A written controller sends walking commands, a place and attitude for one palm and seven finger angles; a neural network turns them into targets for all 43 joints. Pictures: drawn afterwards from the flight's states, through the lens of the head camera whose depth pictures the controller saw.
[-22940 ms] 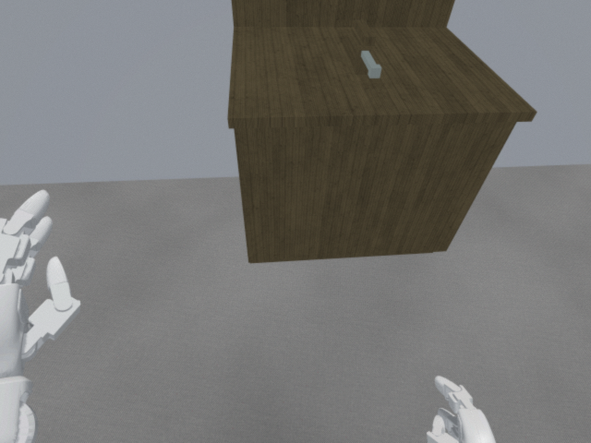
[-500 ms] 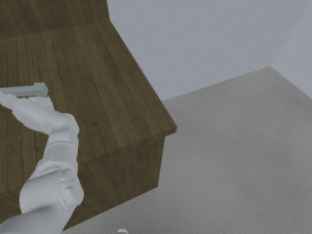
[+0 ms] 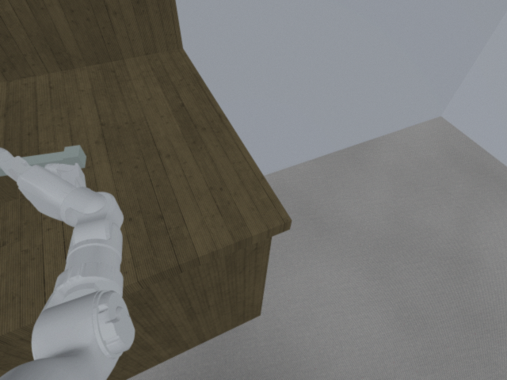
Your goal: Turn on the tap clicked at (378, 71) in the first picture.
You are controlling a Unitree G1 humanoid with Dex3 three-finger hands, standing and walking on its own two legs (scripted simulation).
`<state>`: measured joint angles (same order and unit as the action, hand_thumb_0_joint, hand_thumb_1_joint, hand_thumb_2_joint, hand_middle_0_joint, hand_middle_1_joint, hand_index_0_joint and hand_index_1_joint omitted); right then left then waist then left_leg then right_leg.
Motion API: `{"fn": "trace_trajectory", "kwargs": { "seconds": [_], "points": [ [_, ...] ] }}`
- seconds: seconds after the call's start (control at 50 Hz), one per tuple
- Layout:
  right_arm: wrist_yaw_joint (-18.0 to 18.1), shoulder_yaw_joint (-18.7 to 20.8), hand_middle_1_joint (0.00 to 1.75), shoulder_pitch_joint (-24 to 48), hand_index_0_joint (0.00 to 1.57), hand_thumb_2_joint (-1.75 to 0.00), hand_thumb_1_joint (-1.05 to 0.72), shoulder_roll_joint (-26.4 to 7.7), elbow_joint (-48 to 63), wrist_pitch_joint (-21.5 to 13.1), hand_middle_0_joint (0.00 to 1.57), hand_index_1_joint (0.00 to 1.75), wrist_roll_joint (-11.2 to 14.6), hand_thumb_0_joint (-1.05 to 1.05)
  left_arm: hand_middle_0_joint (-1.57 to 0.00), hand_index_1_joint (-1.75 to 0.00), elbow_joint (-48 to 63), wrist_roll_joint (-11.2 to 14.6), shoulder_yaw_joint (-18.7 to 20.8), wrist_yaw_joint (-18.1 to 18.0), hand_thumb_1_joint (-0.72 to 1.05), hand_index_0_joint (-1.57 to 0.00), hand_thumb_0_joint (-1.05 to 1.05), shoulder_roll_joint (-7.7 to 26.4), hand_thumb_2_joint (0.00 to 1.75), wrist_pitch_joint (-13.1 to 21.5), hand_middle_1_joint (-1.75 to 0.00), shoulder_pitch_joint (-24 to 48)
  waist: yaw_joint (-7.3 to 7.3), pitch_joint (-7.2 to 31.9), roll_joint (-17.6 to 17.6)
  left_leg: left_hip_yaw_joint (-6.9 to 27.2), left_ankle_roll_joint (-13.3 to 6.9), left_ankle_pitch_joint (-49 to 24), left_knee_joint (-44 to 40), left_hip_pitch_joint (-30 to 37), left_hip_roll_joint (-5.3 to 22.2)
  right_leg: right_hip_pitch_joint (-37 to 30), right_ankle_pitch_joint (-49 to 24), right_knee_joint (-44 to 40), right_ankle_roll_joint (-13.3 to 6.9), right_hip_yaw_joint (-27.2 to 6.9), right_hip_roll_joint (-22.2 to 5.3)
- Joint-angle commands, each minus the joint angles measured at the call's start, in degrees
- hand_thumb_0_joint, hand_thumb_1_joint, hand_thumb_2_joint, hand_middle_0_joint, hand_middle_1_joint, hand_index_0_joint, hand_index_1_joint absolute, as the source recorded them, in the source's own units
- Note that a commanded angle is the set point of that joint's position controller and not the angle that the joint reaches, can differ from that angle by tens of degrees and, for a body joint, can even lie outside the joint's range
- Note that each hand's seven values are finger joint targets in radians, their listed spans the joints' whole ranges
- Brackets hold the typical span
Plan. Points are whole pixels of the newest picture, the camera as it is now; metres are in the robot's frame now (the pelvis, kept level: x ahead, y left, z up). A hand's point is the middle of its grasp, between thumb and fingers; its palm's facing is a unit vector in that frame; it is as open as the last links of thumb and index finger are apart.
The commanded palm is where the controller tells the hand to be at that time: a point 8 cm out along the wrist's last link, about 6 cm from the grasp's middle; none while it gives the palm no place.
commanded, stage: lift the hand up off the lever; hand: left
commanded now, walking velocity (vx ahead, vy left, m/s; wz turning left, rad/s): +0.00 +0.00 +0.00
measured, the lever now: (74, 157) +0.47 +0.30 +0.09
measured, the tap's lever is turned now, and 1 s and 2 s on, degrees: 79 79 79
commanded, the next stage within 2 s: draw the hand back beside the body in 1.88 s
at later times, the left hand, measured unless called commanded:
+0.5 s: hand (67, 168) +0.42 +0.28 +0.12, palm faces +0.87 -0.50 -0.07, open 7.8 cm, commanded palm +0.36 +0.28 +0.12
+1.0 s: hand (57, 166) +0.40 +0.28 +0.14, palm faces +0.87 -0.49 -0.06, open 7.8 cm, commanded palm +0.35 +0.28 +0.14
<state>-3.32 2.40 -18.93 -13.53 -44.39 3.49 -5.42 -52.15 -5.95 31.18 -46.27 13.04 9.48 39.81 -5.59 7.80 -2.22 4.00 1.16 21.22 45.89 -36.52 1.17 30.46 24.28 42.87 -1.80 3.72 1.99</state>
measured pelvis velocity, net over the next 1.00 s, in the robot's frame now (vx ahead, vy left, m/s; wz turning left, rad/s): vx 0.00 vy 0.00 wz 0.01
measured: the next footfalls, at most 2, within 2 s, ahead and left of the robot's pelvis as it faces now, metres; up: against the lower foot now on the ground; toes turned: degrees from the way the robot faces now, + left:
none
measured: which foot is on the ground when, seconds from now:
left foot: down 0.00-1.00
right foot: down 0.00-1.00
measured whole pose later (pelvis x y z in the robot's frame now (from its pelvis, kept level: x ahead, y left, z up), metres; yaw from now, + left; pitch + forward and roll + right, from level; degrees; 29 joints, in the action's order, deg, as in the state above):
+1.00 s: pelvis +0.00 +0.00 +0.01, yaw +1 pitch +6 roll -1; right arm -0.3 2.0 -14.3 -13.3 -45.3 1.6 -3.5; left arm -39.3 -3.3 26.5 -44.8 9.4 -1.8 35.7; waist -2.3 5.8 -2.1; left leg 4.0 1.2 17.9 38.7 -26.9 0.5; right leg 21.1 21.5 36.5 -1.8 3.8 1.3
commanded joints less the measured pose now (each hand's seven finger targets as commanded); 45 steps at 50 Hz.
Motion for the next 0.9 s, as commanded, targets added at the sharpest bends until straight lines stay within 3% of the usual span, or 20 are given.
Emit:
{"fn": "trace_trajectory", "kwargs": {
  "seconds": [0.0, 0.04, 0.06, 0.12, 0.14, 0.22, 0.24, 0.32, 0.34, 0.42, 0.52, 0.54, 0.62, 0.64, 0.66, 0.72, 0.74, 0.8, 0.84, 0.88],
  "points": [
    [0.6, 2.6, 0.30, -0.5, 0.20, -0.90, -0.90, -7.8, 5.1, -1.3, 0.20, 0.30, 0.3, 0.00, -0.15, -0.15, 16.4, -2.1, -4.2, -0.1, 0.90, -0.15, 0.00, 11.0, 0.90, 2.8, -0.15, 23.0, 0.33, 17.4, -2.3, -1.6, -2.9, -21.6, -4.2, 15.5, -1.5, -6.2, -23.3, -6.0, 0.5, 0.1, 0.1],
    [0.7, 2.7, 0.30, -0.2, 0.20, -0.90, -0.90, -7.8, 5.4, -1.4, 0.20, 0.30, 0.2, 0.00, -0.15, -0.15, 18.8, -1.7, -4.0, 0.0, 0.90, -0.15, 0.00, 10.8, 0.90, 2.2, -0.15, 21.9, 0.98, 18.3, -2.6, -1.3, -2.5, -23.9, -4.6, 16.9, -1.3, -7.1, -24.1, -5.8, 0.4, 0.4, 0.1],
    [0.6, 2.7, 0.30, 0.1, 0.20, -0.90, -0.90, -7.5, 5.5, -1.4, 0.20, 0.30, 0.4, 0.00, -0.15, -0.15, 19.9, -1.6, -5.7, 0.2, 0.90, -0.15, 0.00, 8.9, 0.90, 1.8, -0.15, 21.7, 1.00, 18.4, -3.7, -1.2, -2.3, -25.3, -4.7, 18.3, -1.2, -6.8, -24.3, -5.8, 0.3, 0.6, 0.1],
    [0.4, 2.7, 0.30, 1.3, 0.20, -0.90, -0.90, -7.4, 5.9, -1.4, 0.20, 0.30, 0.6, 0.00, -0.15, -0.15, 21.0, -0.8, -6.8, 0.3, 0.90, -0.15, 0.00, 6.4, 0.90, -0.1, -0.15, 18.7, 1.41, 17.3, -2.4, -1.3, -2.0, -26.9, -4.9, 18.7, -1.2, -7.4, -25.1, -6.3, 0.3, 0.8, 0.2],
    [0.5, 2.6, 0.30, 1.5, 0.20, -0.90, -0.90, -7.4, 5.8, -1.3, 0.20, 0.30, 0.6, 0.00, -0.15, -0.15, 22.4, -0.9, -5.9, 0.1, 0.90, -0.15, 0.00, 7.6, 0.90, -0.3, -0.15, 19.5, 1.70, 17.3, -2.5, -0.9, -1.8, -27.5, -5.3, 19.0, -1.1, -7.9, -24.9, -6.3, 0.1, 0.9, 0.0],
    [0.9, 2.5, 0.30, 3.2, 0.20, -0.90, -0.90, -7.0, 6.3, -1.5, 0.20, 0.30, 0.7, 0.00, -0.15, -0.15, 24.1, -0.8, -6.5, -0.1, 0.90, -0.15, 0.00, 6.7, 0.90, -2.0, -0.15, 18.3, 2.03, 17.0, 0.3, -1.8, -2.1, -26.4, -5.5, 17.7, -1.4, -10.2, -27.0, -6.8, 0.4, 0.7, -0.2],
    [1.1, 2.4, 0.30, 3.5, 0.20, -0.90, -0.90, -7.1, 5.9, -1.4, 0.20, 0.30, 0.7, 0.00, -0.15, -0.15, 24.7, -1.2, -5.8, -0.2, 0.90, -0.15, 0.00, 8.0, 0.90, -2.3, -0.15, 19.5, 1.97, 16.2, -0.5, -1.5, -1.9, -26.2, -6.0, 18.0, -1.3, -10.1, -26.4, -7.0, 0.3, 0.7, -0.4],
    [1.4, 2.2, 0.30, 4.8, 0.20, -0.90, -0.90, -6.6, 6.2, -1.8, 0.20, 0.30, 1.0, 0.00, -0.15, -0.15, 24.9, -1.1, -7.9, 0.1, 0.90, -0.15, 0.00, 5.6, 0.90, -3.7, -0.15, 19.3, 1.85, 15.7, 0.3, -1.8, -2.1, -25.4, -6.3, 18.4, -1.5, -10.2, -26.1, -7.7, 0.3, 0.7, -0.4],
    [1.6, 2.2, 0.30, 4.8, 0.20, -0.90, -0.90, -6.8, 5.7, -1.6, 0.20, 0.30, 0.9, 0.00, -0.15, -0.15, 24.4, -1.2, -6.7, 0.0, 0.90, -0.15, 0.00, 7.0, 0.90, -4.1, -0.15, 19.0, 2.22, 15.1, -0.6, -1.3, -1.7, -25.3, -6.8, 18.5, -1.4, -10.1, -25.1, -7.9, 0.2, 0.8, -0.4],
    [1.8, 2.0, 0.30, 5.7, 0.20, -0.90, -0.90, -6.5, 6.2, -1.9, 0.20, 0.30, 1.3, 0.00, -0.15, -0.15, 24.7, -0.6, -9.1, 0.5, 0.90, -0.15, 0.00, 4.2, 0.90, -5.3, -0.15, 19.5, 1.94, 15.3, 0.3, -1.8, -2.0, -25.0, -6.9, 19.0, -1.6, -10.9, -26.1, -8.4, 0.3, 0.7, -0.6],
    [2.1, 1.9, 0.30, 6.4, 0.20, -0.90, -0.90, -6.4, 6.2, -2.3, 0.20, 0.30, 1.5, 0.00, -0.15, -0.15, 24.5, -0.3, -8.9, 0.4, 0.90, -0.15, 0.00, 4.4, 0.90, -6.1, -0.15, 20.3, 2.22, 15.2, 1.1, -1.9, -2.2, -22.9, -7.7, 18.4, -1.9, -11.5, -25.0, -9.1, 0.4, 0.5, -0.7],
    [2.3, 2.0, 0.30, 6.3, 0.20, -0.90, -0.90, -6.6, 5.8, -2.2, 0.20, 0.30, 1.4, 0.00, -0.15, -0.15, 24.1, -0.6, -6.6, 0.1, 0.90, -0.15, 0.00, 7.0, 0.90, -6.3, -0.15, 19.4, 2.84, 14.8, -0.1, -1.8, -2.1, -22.5, -7.9, 18.2, -2.0, -11.6, -24.3, -9.4, 0.3, 0.4, -0.7],
    [2.5, 1.8, 0.30, 6.6, 0.20, -0.90, -0.90, -6.4, 6.5, -2.3, 0.20, 0.30, 1.5, 0.00, -0.15, -0.15, 25.4, -0.6, -6.7, 0.1, 0.90, -0.15, 0.00, 7.4, 0.90, -6.5, -0.15, 19.2, 3.03, 15.7, 1.4, -2.4, -2.4, -22.5, -8.1, 17.4, -2.0, -13.8, -26.5, -9.5, 0.6, 0.1, -1.1],
    [2.7, 1.9, 0.30, 6.7, 0.20, -0.90, -0.90, -6.7, 6.1, -2.1, 0.20, 0.30, 1.5, 0.00, -0.15, -0.15, 24.5, -0.7, -4.5, 0.1, 0.90, -0.15, 0.00, 9.8, 0.90, -6.8, -0.15, 17.8, 3.59, 15.0, 1.0, -2.2, -2.5, -21.7, -8.4, 17.0, -2.1, -13.8, -25.3, -9.9, 0.5, 0.0, -1.0],
    [2.8, 1.7, 0.30, 6.9, 0.20, -0.90, -0.90, -6.5, 6.4, -2.1, 0.20, 0.30, 1.7, 0.00, -0.15, -0.15, 25.5, -0.6, -5.9, 0.4, 0.90, -0.15, 0.00, 8.8, 0.90, -6.6, -0.15, 19.5, 2.90, 14.8, 1.0, -2.5, -2.6, -21.5, -8.6, 17.1, -2.0, -13.8, -25.6, -10.0, 0.6, -0.1, -1.3],
    [2.8, 1.9, 0.30, 7.2, 0.20, -0.90, -0.90, -6.4, 6.4, -2.8, 0.20, 0.30, 1.7, 0.00, -0.15, -0.15, 27.2, -0.6, -7.7, 0.7, 0.90, -0.15, 0.00, 7.1, 0.90, -6.3, -0.15, 20.3, 2.74, 14.8, 0.7, -2.5, -2.7, -21.3, -8.6, 18.2, -2.0, -13.5, -25.4, -10.3, 0.6, -0.2, -1.0],
    [3.0, 2.0, 0.30, 7.1, 0.20, -0.90, -0.90, -6.7, 6.1, -2.8, 0.20, 0.30, 1.7, 0.00, -0.15, -0.15, 26.7, -0.6, -5.7, 0.7, 0.90, -0.15, 0.00, 9.3, 0.90, -6.5, -0.15, 18.9, 3.26, 14.4, 0.1, -2.3, -2.6, -20.7, -9.1, 17.9, -1.9, -13.5, -24.1, -10.5, 0.5, -0.1, -0.9],
    [3.1, 1.8, 0.30, 7.4, 0.20, -0.90, -0.90, -6.6, 6.2, -3.4, 0.20, 0.30, 2.0, 0.00, -0.15, -0.15, 26.5, 0.1, -8.3, 1.3, 0.90, -0.15, 0.00, 6.6, 0.90, -6.9, -0.15, 19.2, 2.75, 13.6, 0.7, -2.5, -2.8, -19.4, -9.5, 18.0, -2.1, -13.3, -23.3, -11.2, 0.6, -0.3, -1.0],
    [3.5, 1.7, 0.30, 7.7, 0.20, -0.90, -0.90, -7.0, 5.5, -3.3, 0.20, 0.30, 2.3, 0.00, -0.15, -0.15, 24.7, 0.3, -6.7, 1.5, 0.90, -0.15, 0.00, 8.7, 0.90, -7.7, -0.15, 19.1, 2.79, 11.1, 0.7, -2.3, -2.8, -16.9, -10.5, 17.0, -2.1, -12.9, -20.3, -12.2, 0.6, -0.4, -1.1],
    [3.6, 1.6, 0.30, 8.0, 0.20, -0.90, -0.90, -6.9, 5.8, -3.8, 0.20, 0.30, 2.3, 0.00, -0.15, -0.15, 25.7, 0.7, -8.2, 1.5, 0.90, -0.15, 0.00, 7.2, 0.90, -7.6, -0.15, 21.2, 2.40, 12.0, 1.2, -2.5, -3.0, -16.5, -10.8, 17.7, -2.2, -12.7, -19.8, -12.5, 0.8, -0.5, -1.1]
  ]
}}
